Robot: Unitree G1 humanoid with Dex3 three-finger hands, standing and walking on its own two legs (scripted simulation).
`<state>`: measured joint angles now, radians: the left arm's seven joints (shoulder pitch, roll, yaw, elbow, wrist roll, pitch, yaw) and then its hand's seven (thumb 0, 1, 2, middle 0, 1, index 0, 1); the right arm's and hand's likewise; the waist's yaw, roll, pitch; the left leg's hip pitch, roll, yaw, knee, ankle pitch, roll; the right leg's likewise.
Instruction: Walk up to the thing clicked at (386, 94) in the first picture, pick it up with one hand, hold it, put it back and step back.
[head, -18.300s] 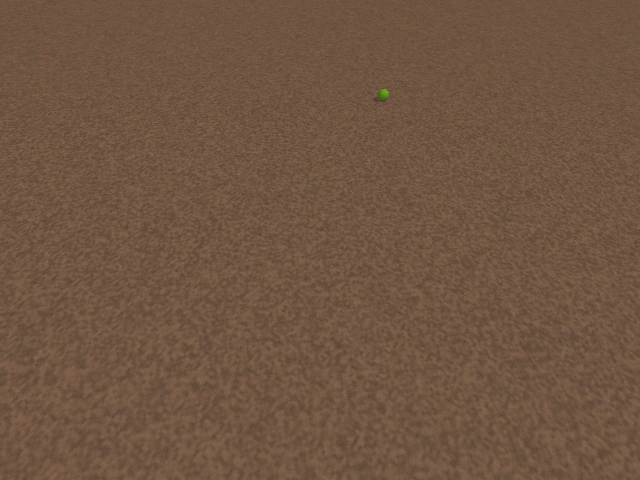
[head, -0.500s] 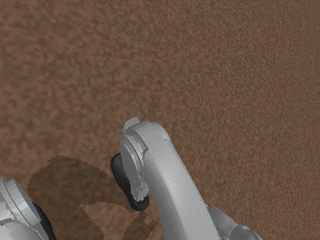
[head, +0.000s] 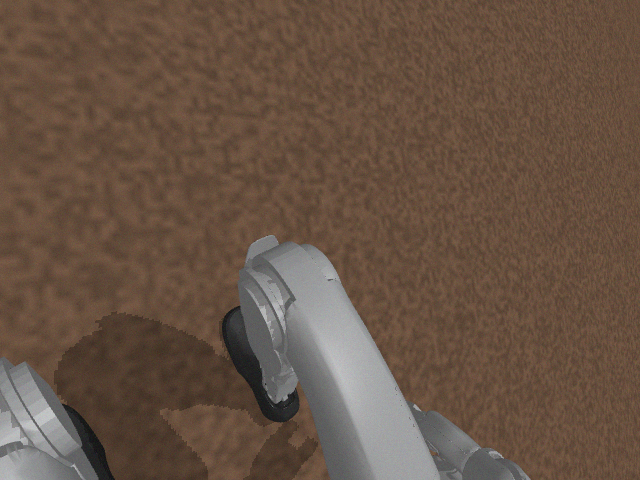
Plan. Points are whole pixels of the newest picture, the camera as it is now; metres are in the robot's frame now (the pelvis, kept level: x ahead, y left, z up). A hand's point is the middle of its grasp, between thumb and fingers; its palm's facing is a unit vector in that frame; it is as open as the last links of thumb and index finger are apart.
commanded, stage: settle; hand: left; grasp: from above
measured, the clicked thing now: out of the picture +0.48 +0.32 -0.28
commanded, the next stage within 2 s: lift in 0.82 s
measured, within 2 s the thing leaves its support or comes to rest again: leaves its support in 0.18 s
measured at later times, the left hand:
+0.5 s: hand out of the picture +0.47 +0.33 -0.18, palm faces -0.38 -0.13 -0.91, open 8.9 cm
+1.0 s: hand out of the picture +0.47 +0.34 -0.11, palm faces -0.42 -0.12 -0.90, open 9.0 cm
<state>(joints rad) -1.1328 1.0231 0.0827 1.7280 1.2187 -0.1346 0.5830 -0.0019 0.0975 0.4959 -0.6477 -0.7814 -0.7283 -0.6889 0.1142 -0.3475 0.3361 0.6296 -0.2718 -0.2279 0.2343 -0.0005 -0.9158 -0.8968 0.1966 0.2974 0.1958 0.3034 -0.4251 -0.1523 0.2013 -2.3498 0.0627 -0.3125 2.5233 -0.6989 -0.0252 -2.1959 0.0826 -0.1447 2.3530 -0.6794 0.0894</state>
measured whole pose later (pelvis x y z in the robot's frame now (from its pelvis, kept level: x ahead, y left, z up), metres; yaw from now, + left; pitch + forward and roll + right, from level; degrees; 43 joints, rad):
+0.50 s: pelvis +0.00 +0.00 +0.00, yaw +2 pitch +31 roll -13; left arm -1.03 0.85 0.05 1.45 1.18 -0.07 0.40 -0.01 0.07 0.47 -0.72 -0.72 -0.79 -0.64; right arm 0.17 -0.32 0.21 0.67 -0.19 -0.14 0.25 0.00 -0.92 -0.89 0.20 0.30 0.20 0.30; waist -0.33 -0.05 0.05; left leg -2.37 0.06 -0.26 2.48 -0.69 -0.03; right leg -2.23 0.06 -0.11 2.35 -0.69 0.07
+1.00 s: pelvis +0.00 -0.01 +0.02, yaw +6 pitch +32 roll -9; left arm -1.06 0.77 0.01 1.33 1.18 -0.08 0.20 -0.02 0.07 0.52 -0.68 -0.74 -0.74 -0.69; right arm 0.19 -0.31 0.13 0.65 -0.13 -0.01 0.14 0.00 -0.91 -0.89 0.20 0.30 0.20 0.30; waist -0.27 0.00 -0.01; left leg -2.35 0.04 -0.20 2.40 -0.63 -0.03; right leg -2.22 0.03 -0.07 2.32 -0.67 0.06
